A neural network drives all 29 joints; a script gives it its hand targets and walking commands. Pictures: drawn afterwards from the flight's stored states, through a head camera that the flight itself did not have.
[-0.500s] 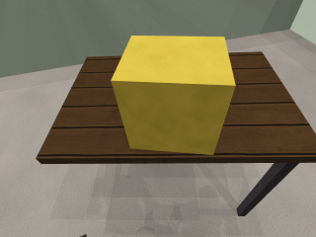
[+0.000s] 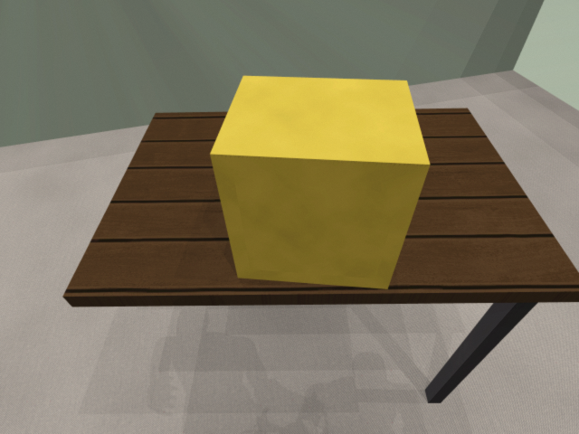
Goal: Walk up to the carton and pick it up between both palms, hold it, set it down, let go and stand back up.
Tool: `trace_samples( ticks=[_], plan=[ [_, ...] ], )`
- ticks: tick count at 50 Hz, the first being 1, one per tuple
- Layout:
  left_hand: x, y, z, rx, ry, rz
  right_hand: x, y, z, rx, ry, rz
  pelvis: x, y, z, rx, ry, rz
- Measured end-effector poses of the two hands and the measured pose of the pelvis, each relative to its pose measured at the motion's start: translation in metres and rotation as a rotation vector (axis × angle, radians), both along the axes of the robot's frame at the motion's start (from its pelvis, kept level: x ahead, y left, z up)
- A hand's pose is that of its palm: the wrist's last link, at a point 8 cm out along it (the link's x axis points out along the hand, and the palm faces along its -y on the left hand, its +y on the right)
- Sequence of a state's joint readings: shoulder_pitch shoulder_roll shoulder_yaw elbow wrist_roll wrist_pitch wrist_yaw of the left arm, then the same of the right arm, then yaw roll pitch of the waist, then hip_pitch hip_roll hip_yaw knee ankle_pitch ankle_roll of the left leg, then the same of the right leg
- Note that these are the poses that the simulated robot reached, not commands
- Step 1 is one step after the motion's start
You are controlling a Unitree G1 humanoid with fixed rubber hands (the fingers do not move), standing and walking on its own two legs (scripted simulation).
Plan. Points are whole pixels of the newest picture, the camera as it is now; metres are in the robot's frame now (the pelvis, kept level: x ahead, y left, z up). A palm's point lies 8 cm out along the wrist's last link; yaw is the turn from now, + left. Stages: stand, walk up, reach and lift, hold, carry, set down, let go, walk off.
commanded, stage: stand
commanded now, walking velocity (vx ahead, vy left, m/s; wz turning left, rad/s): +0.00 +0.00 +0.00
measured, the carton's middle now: (317, 185) +0.48 -0.03 +0.09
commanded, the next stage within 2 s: none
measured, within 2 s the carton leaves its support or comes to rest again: neither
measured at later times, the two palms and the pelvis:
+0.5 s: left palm out of the picture +0.03 +0.24 -0.12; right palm out of the picture -0.02 -0.24 -0.14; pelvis +0.00 +0.00 +0.00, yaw +0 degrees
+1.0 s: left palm out of the picture +0.03 +0.23 -0.14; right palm out of the picture -0.01 -0.21 -0.14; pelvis +0.02 +0.01 +0.00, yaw -1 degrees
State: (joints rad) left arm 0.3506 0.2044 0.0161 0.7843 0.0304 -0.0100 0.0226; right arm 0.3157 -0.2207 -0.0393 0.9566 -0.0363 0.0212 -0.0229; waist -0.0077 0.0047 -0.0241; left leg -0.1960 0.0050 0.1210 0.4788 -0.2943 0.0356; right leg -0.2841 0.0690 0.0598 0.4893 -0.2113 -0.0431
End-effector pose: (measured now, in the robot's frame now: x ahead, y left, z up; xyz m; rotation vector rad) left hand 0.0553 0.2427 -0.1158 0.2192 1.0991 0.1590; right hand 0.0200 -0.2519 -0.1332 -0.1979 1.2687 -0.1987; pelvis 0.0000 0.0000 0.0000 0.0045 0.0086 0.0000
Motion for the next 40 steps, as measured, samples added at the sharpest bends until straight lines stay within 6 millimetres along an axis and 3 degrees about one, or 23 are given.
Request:
trace_samples(
  ticks=[10, 22, 28, 35, 40],
  plan=[
    [-0.025, 0.006, -0.007, 0.003, 0.091, 0.027, -0.025, 0.007, -0.003, 0.002, 0.076, -0.03, 0.001, 0.004, 0.001, 0.006, -0.013, -0.005],
    [-0.02, -0.004, -0.007, -0.003, 0.099, 0.021, -0.038, 0.01, -0.009, 0.035, 0.128, -0.036, 0.002, 0.0, 0.002, 0.009, -0.022, -0.008],
    [-0.028, -0.005, -0.011, -0.011, 0.144, 0.019, -0.045, 0.009, -0.006, 0.03, 0.156, -0.044, 0.001, 0.0, 0.003, 0.003, -0.011, -0.01],
    [-0.036, -0.003, -0.014, -0.018, 0.186, 0.035, -0.061, 0.021, -0.006, 0.038, 0.21, -0.053, 0.006, 0.004, 0.004, 0.002, -0.013, -0.007],
    [-0.047, -0.002, -0.019, -0.033, 0.241, 0.044, -0.056, 0.033, -0.007, 0.055, 0.221, -0.045, 0.009, 0.008, 0.003, -0.002, -0.011, -0.012]
  ],
)
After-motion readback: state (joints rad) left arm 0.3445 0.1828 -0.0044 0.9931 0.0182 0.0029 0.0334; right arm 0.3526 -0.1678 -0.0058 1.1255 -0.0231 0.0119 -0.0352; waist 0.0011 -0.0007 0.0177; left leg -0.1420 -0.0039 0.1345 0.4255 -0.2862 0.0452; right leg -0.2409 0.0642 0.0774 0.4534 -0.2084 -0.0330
